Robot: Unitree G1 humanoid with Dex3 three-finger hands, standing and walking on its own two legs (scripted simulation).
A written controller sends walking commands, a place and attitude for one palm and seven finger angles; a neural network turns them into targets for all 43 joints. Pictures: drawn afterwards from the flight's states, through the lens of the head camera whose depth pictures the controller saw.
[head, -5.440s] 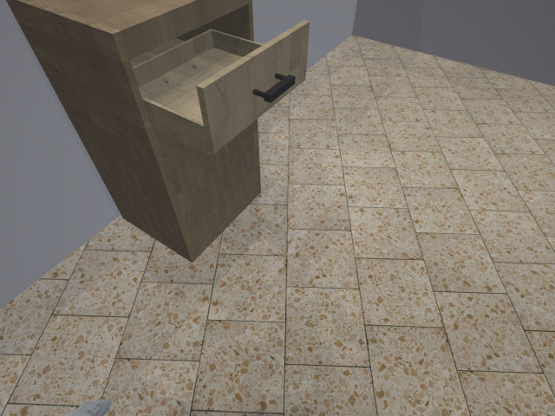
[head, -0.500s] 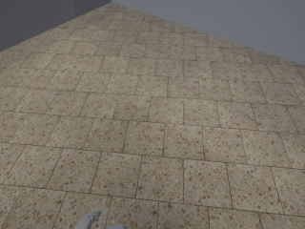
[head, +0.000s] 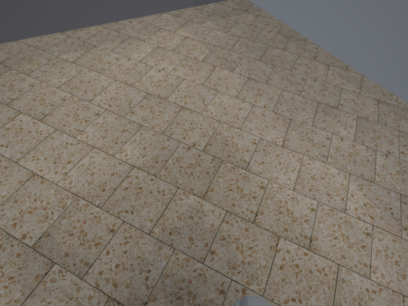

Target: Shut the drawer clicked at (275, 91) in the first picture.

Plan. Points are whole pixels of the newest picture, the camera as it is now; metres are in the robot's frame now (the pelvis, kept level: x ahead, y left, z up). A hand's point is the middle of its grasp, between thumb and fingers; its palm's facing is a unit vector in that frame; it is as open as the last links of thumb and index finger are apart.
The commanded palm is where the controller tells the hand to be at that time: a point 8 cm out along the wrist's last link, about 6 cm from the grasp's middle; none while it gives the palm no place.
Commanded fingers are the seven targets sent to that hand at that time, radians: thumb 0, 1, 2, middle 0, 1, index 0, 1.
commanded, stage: walk to a spot facing it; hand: left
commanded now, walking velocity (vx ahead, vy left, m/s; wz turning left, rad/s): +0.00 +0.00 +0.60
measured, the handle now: out of the picture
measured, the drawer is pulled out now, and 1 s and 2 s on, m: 0.23 0.23 0.23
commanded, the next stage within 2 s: none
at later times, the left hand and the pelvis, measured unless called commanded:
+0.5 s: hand out of the picture -0.01 +0.14 -0.15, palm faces +0.34 -0.90 -0.26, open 7.4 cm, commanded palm none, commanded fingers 0.00 0.90 0.90 -0.20 -0.30 -0.20 -0.30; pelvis -0.02 -0.06 +0.00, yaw +20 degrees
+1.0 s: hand out of the picture -0.03 +0.23 -0.15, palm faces +0.58 -0.78 -0.24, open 7.4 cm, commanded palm none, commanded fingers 0.00 0.90 0.90 -0.20 -0.30 -0.20 -0.30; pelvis +0.01 +0.00 +0.00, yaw +36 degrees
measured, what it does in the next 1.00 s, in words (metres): steps on the spot, turning left: right foot, then left foot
